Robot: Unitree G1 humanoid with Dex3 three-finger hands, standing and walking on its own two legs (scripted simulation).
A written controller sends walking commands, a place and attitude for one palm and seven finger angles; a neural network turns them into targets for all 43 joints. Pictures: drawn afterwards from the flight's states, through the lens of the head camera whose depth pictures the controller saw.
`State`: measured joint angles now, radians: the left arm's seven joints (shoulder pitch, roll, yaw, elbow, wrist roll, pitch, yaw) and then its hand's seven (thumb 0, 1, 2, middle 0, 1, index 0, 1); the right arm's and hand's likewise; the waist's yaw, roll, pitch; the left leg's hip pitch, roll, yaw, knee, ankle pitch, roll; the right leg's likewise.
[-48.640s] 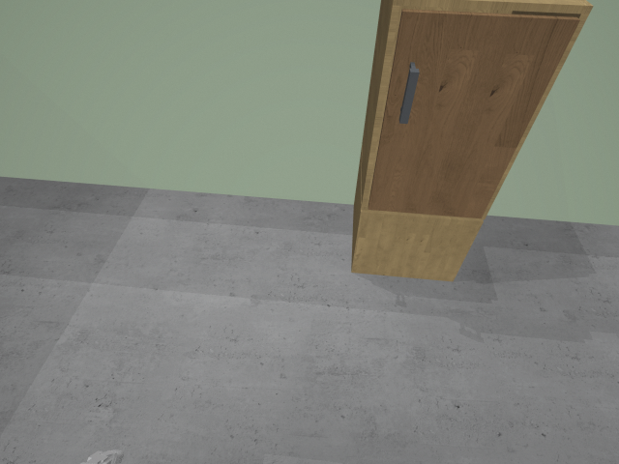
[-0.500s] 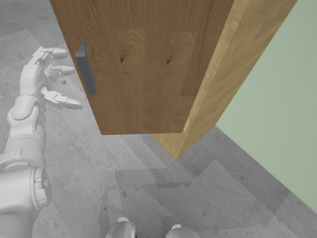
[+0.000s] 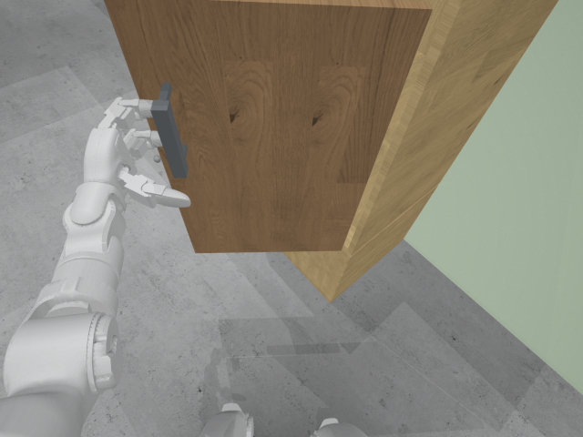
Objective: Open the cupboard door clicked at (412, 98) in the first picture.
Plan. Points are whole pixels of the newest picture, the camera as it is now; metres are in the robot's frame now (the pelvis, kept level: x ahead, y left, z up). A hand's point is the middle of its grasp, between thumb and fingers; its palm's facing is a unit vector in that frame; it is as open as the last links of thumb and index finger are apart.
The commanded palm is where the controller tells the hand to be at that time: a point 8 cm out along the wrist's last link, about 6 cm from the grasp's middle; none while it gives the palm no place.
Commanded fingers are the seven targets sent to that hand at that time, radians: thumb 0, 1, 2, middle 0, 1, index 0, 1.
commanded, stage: slide the fingers in behind the handle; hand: left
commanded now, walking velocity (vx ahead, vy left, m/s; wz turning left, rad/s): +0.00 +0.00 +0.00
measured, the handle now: (173, 132) +0.52 +0.16 +0.10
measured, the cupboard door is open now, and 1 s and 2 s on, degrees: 52 52 53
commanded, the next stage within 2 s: close the thumb around the handle in 0.90 s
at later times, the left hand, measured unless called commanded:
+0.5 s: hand (185, 159) +0.47 +0.13 +0.10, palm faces -0.03 -1.00 -0.01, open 14.0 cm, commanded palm +0.44 +0.19 +0.09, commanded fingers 0.00 -0.50 0.30 -0.30 -1.20 -0.30 -1.20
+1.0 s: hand (183, 158) +0.47 +0.14 +0.09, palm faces -0.02 -1.00 -0.01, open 14.0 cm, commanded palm +0.45 +0.19 +0.09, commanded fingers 0.00 -0.44 0.32 -0.30 -1.21 -0.30 -1.21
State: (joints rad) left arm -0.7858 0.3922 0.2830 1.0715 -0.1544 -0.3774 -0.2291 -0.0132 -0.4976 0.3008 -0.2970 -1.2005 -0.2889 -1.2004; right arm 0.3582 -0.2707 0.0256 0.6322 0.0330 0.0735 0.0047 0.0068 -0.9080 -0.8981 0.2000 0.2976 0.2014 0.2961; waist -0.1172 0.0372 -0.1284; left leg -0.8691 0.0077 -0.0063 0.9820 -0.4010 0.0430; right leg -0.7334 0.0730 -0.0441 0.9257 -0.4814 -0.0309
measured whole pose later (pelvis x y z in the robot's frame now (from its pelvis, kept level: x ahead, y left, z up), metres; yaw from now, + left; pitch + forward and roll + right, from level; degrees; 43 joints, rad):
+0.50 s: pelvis -0.01 -0.01 +0.00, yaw +0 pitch +16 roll -3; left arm -0.83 0.35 0.26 1.10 -0.12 -0.40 -0.15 -0.01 -0.50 0.30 -0.30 -1.20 -0.30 -1.20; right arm 0.38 -0.27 0.02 0.65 0.02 0.05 0.01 0.01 -0.91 -0.90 0.20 0.30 0.20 0.30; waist -0.13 0.04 -0.12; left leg -0.89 0.01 0.00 0.99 -0.39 0.03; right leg -0.76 0.08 -0.04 0.95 -0.48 -0.04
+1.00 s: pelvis -0.01 -0.01 +0.00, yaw +0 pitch +17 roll -2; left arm -0.82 0.35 0.26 1.10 -0.13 -0.40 -0.15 -0.01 -0.50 0.30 -0.30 -1.20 -0.30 -1.20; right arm 0.37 -0.27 0.01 0.64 0.03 0.05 0.01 0.01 -0.91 -0.90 0.20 0.30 0.20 0.30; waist -0.12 0.04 -0.13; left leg -0.88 0.01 -0.01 0.99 -0.39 0.03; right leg -0.76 0.08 -0.04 0.95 -0.48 -0.05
